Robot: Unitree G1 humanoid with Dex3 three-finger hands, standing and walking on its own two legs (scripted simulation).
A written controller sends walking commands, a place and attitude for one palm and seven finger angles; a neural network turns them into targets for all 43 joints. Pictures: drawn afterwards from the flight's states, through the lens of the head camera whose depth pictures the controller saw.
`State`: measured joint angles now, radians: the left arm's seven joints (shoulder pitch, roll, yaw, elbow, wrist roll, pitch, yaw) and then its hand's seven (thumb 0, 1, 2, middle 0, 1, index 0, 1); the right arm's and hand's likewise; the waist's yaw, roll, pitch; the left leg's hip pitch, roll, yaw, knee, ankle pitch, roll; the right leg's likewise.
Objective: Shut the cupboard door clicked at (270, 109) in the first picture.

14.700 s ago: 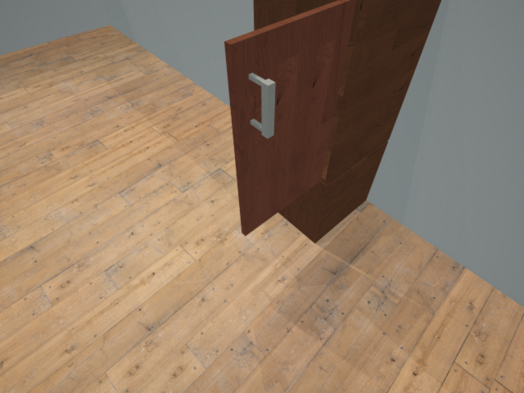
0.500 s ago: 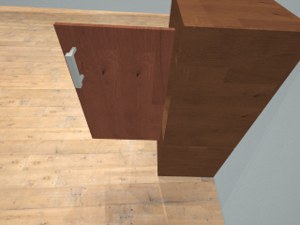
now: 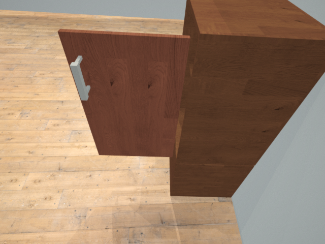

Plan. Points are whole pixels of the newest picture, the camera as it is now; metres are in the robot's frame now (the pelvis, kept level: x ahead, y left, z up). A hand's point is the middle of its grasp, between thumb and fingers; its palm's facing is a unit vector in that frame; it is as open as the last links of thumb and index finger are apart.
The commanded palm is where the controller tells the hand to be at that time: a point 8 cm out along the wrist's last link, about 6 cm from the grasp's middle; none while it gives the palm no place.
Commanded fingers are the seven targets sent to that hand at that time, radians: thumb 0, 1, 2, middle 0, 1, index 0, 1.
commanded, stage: shuffle to correct the standing spot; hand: left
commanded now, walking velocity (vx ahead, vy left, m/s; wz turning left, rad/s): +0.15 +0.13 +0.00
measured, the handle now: (82, 78) +0.54 +0.29 +0.12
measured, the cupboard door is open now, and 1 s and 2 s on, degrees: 90 90 90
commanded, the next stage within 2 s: come to a stop and stand still in 0.26 s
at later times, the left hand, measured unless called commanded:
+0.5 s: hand out of the picture +0.15 +0.22 -0.17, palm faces +0.06 -0.97 -0.22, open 7.3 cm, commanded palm none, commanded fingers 0.00 0.90 0.90 -0.20 -0.30 -0.20 -0.30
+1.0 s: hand out of the picture +0.08 +0.27 -0.18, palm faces +0.07 -0.96 -0.27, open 7.3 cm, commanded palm none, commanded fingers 0.00 0.90 0.90 -0.20 -0.30 -0.20 -0.30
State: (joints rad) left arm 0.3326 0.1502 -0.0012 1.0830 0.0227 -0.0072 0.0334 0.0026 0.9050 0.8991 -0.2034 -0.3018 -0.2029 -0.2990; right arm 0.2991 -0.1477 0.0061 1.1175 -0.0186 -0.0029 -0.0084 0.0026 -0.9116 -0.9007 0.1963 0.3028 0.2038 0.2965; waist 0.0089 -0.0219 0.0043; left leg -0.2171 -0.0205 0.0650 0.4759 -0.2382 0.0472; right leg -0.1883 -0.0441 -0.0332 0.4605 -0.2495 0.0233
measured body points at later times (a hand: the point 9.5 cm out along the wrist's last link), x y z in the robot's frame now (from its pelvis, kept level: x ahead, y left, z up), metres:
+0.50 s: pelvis +0.07 +0.04 +0.00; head +0.11 +0.03 +0.45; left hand +0.15 +0.27 -0.15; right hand +0.00 -0.16 -0.16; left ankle +0.01 +0.08 -0.74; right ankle +0.12 -0.07 -0.71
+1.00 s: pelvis +0.08 +0.07 -0.01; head +0.08 +0.06 +0.44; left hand +0.08 +0.32 -0.16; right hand +0.18 -0.16 -0.15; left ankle +0.08 +0.15 -0.74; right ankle +0.13 -0.07 -0.74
